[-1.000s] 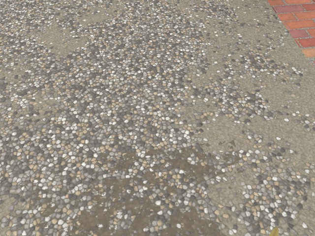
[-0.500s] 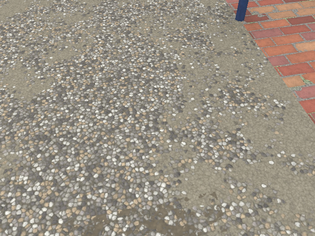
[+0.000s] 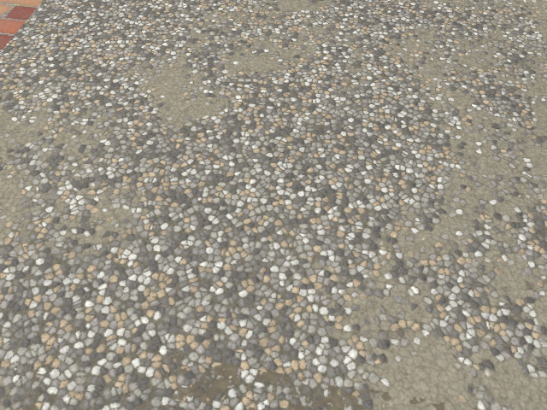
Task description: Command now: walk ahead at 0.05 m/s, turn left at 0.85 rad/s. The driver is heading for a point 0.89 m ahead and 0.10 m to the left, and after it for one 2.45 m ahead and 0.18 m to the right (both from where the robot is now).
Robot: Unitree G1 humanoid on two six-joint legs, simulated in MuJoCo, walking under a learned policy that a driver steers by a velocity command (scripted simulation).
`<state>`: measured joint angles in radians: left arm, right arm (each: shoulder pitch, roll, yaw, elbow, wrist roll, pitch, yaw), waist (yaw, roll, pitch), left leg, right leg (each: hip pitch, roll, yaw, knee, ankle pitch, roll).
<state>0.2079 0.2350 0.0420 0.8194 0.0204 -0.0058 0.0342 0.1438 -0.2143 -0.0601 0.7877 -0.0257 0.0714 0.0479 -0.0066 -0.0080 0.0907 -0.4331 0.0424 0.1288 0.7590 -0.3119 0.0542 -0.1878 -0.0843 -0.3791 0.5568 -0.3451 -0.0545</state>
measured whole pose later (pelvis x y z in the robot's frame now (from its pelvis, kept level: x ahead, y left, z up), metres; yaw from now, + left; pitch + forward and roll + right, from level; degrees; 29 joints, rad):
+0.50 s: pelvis +0.07 +0.00 +0.01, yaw +25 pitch +2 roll +0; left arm 0.21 0.29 0.05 0.71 0.02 -0.01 -0.01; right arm 0.26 -0.30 -0.09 0.69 -0.02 0.02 0.03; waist -0.01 0.00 -0.05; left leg -0.31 -0.14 -0.17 0.53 -0.27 0.08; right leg -0.30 -0.01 -0.01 0.54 -0.33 0.01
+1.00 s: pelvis +0.27 +0.14 +0.00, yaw +17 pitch +4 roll +0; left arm 0.47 0.27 0.07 0.86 -0.01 -0.06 -0.02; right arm 0.08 -0.26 -0.02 0.63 -0.06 -0.08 0.01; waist 0.08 0.00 0.01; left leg -0.41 0.02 0.05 0.61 -0.26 0.01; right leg -0.28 -0.02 0.08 1.05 -0.39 -0.10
